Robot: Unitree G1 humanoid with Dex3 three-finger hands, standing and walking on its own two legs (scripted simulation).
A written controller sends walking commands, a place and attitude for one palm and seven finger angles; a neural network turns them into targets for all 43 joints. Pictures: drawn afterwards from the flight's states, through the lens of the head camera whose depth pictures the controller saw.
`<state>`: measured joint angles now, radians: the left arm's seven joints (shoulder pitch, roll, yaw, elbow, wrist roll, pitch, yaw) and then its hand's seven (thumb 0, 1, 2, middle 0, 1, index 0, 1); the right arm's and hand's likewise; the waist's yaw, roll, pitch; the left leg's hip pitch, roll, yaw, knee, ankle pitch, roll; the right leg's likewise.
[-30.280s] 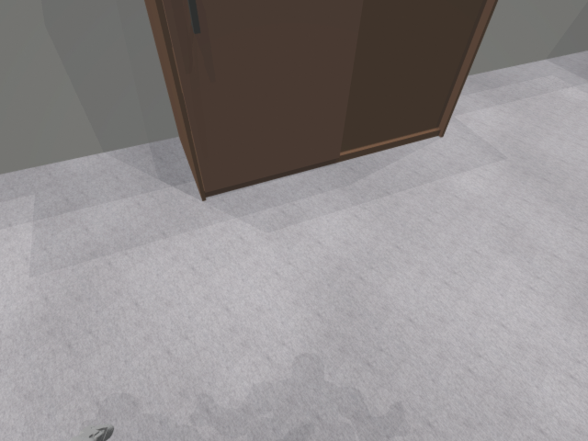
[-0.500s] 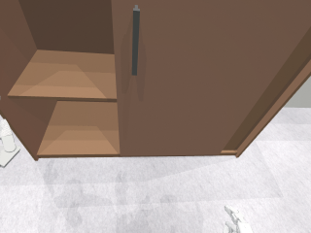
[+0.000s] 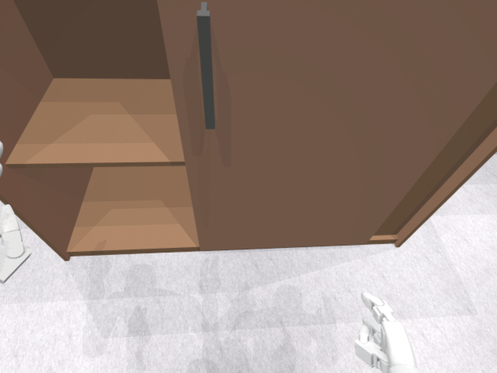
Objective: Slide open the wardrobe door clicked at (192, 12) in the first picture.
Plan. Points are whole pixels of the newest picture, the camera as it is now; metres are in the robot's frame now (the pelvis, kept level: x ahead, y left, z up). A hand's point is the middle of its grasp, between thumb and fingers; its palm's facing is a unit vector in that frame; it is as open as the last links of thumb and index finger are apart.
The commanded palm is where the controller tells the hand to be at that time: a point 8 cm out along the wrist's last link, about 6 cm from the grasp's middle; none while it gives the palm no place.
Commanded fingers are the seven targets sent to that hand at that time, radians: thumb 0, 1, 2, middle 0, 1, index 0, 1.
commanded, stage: stop stepping back and stand still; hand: left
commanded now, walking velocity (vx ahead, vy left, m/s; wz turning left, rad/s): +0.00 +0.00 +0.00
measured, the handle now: (207, 72) +0.61 +0.12 +0.14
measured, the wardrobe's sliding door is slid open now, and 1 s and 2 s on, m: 0.55 0.55 0.55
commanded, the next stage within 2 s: let the arm hang, fingers relaxed in 0.14 s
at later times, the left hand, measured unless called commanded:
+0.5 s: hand out of the picture +0.07 +0.19 -0.15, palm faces -0.02 -0.97 -0.24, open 7.4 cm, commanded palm none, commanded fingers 0.00 0.90 0.90 -0.20 -0.30 -0.20 -0.30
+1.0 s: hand out of the picture -0.07 +0.19 -0.17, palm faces +0.05 -0.98 -0.20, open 7.4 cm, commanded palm none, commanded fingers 0.00 0.90 0.90 -0.20 -0.30 -0.20 -0.30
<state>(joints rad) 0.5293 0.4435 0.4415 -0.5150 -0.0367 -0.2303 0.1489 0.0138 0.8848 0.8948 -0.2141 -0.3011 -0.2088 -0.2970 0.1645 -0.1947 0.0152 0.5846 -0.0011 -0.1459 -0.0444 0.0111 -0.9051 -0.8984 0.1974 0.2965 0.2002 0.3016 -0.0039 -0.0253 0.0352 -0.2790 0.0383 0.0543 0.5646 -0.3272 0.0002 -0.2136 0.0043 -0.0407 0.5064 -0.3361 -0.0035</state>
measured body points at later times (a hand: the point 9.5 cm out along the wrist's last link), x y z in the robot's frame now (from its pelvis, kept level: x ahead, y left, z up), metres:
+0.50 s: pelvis -0.03 +0.00 +0.00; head -0.01 +0.00 +0.45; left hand +0.07 +0.24 -0.13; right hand +0.08 -0.26 -0.13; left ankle -0.03 +0.11 -0.73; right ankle -0.05 -0.12 -0.73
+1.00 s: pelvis -0.05 +0.01 +0.01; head -0.03 +0.00 +0.46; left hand -0.07 +0.24 -0.15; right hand -0.05 -0.21 -0.16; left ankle -0.03 +0.11 -0.73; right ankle -0.05 -0.12 -0.73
